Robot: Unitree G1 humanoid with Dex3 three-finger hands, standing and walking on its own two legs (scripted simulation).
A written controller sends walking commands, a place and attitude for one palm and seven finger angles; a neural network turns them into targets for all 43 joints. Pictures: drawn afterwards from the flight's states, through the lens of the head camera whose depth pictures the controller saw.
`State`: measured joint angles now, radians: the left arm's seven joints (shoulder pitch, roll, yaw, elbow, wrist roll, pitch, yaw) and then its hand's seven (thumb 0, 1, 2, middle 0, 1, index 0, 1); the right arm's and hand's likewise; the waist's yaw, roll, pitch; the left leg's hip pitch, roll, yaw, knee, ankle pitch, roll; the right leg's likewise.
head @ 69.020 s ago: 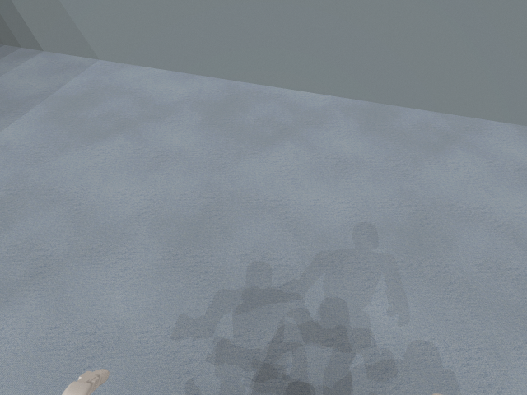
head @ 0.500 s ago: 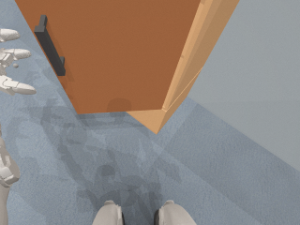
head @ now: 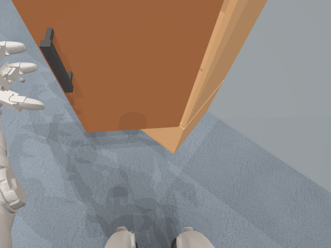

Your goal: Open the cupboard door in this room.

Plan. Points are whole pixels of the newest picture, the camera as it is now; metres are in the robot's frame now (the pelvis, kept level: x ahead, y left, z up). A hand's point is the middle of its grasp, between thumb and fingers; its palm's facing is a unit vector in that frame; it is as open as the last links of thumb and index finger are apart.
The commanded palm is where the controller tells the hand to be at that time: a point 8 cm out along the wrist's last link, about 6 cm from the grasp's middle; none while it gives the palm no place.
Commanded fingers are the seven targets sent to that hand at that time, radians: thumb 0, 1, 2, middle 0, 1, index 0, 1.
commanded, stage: move the hooked fingers beside the handle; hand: left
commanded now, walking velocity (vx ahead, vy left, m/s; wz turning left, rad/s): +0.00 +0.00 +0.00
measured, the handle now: (60, 63) +0.53 +0.22 +0.08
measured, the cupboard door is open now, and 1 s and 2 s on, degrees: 44 44 44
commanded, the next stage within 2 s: slide the fingers in behind the handle in 0.48 s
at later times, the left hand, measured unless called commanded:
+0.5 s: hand (29, 76) +0.48 +0.28 +0.08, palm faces +0.05 -1.00 -0.01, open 14.0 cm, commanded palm +0.46 +0.32 +0.08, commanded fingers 0.00 -0.50 0.30 -0.30 -1.20 -0.30 -1.20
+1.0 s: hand (39, 81) +0.47 +0.25 +0.09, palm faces +0.05 -1.00 +0.00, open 14.0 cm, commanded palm +0.45 +0.29 +0.08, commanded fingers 0.00 -0.50 0.30 -0.30 -1.20 -0.30 -1.20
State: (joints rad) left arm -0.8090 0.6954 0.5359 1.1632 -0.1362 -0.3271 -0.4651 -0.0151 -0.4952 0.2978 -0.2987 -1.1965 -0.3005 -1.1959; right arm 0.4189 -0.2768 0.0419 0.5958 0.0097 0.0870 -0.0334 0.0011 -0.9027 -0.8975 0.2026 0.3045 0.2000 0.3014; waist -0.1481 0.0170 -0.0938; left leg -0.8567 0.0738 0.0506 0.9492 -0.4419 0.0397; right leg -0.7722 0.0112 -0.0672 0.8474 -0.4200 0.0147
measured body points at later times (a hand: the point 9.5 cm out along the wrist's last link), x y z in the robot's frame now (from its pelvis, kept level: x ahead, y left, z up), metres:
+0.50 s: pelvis -0.01 -0.01 -0.01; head +0.13 +0.02 +0.42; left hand +0.47 +0.33 +0.09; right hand -0.01 -0.29 -0.11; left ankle +0.00 +0.09 -0.69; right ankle -0.02 -0.14 -0.69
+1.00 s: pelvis -0.01 +0.00 +0.00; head +0.10 +0.02 +0.43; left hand +0.46 +0.31 +0.09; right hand +0.02 -0.28 -0.11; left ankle +0.00 +0.09 -0.69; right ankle -0.02 -0.14 -0.69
